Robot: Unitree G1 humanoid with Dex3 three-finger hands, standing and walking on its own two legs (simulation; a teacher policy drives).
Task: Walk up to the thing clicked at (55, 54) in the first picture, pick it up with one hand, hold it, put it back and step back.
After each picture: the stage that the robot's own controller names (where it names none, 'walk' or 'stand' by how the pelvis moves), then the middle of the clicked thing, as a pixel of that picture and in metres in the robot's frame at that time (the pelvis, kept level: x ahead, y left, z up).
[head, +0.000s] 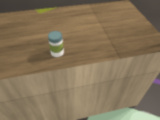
stand; (56, 44) +0.62 +0.14 -0.03
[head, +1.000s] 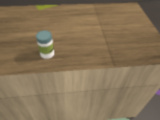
walk; (45, 44) +0.57 +0.19 -0.01
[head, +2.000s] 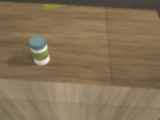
stand; (39, 50) +0.52 +0.19 +0.00
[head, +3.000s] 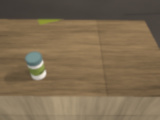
stand; (36, 66) +0.49 +0.21 -0.03
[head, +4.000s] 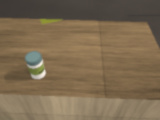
stand; (35, 65) +0.49 +0.22 -0.04
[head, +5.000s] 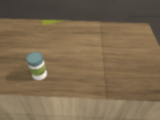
stand; (37, 66) +0.49 +0.21 -0.04
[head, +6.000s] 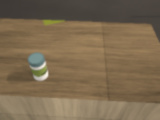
stand; (38, 67) +0.49 +0.21 -0.04
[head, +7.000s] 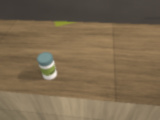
rise first; (47, 66) +0.49 +0.20 -0.03
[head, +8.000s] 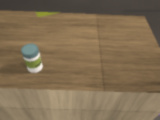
go down; (32, 58) +0.52 +0.19 -0.02
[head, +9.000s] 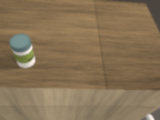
go down; (23, 51) +0.48 +0.19 +0.02
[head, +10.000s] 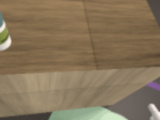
close in; out of the picture +0.50 +0.21 +0.06
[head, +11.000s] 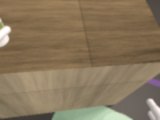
close; out of the picture +0.53 +0.21 +0.06
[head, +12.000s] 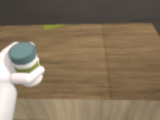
lift; (27, 65) +0.33 +0.16 +0.18
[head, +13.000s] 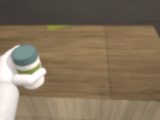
hold; (29, 67) +0.33 +0.17 +0.17
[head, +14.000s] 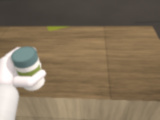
hold; (29, 69) +0.33 +0.17 +0.17
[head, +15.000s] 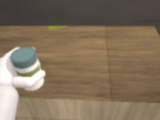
hold; (28, 69) +0.33 +0.17 +0.16
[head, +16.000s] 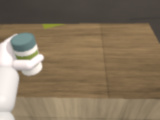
crouch; (27, 54) +0.38 +0.17 +0.17
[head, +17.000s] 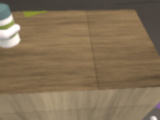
lower; (3, 26) +0.49 +0.21 +0.18
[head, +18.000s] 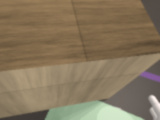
lower; out of the picture +0.54 +0.22 +0.07
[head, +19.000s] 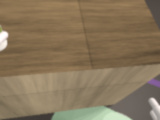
lower; out of the picture +0.51 +0.21 +0.06
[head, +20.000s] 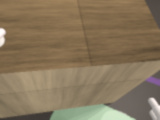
lower; out of the picture +0.52 +0.21 +0.06
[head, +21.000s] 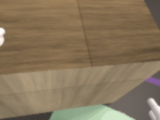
lower; out of the picture +0.52 +0.21 +0.06
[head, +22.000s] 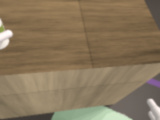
open; out of the picture +0.52 +0.21 +0.06
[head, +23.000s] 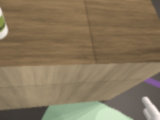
rise; out of the picture +0.52 +0.20 +0.07
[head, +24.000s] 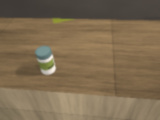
sink last; (45, 60) +0.50 +0.20 +0.01
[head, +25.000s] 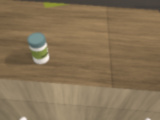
stand; (39, 48) +0.51 +0.19 +0.02
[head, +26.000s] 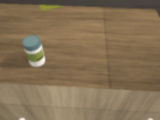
stand; (34, 51) +0.50 +0.21 +0.03
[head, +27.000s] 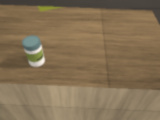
stand; (34, 51) +0.51 +0.20 +0.03
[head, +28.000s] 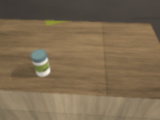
stand; (40, 63) +0.52 +0.20 -0.03
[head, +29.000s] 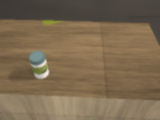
stand; (39, 65) +0.50 +0.21 -0.04
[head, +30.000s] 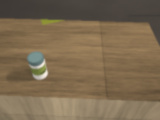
stand; (38, 65) +0.49 +0.21 -0.04
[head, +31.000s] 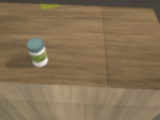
walk; (37, 52) +0.52 +0.20 -0.03
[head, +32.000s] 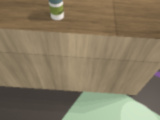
walk; (56, 6) +0.76 +0.14 +0.00
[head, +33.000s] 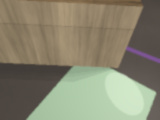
walk; out of the picture +1.10 +0.24 -0.01
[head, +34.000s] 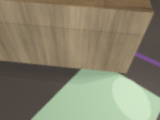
stand; out of the picture +1.13 +0.17 -0.01
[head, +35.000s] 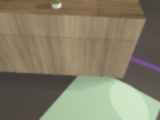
stand; out of the picture +1.10 +0.18 -0.03
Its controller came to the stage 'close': yes
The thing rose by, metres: 0.20
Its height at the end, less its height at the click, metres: +0.00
